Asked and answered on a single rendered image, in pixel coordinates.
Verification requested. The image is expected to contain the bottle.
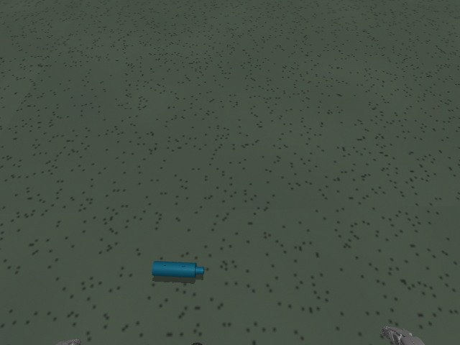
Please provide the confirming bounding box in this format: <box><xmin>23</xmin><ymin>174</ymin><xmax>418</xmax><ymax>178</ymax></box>
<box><xmin>152</xmin><ymin>261</ymin><xmax>204</xmax><ymax>277</ymax></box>

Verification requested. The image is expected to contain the right robot hand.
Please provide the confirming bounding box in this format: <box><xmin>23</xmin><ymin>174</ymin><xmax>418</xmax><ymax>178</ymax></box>
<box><xmin>382</xmin><ymin>326</ymin><xmax>425</xmax><ymax>345</ymax></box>

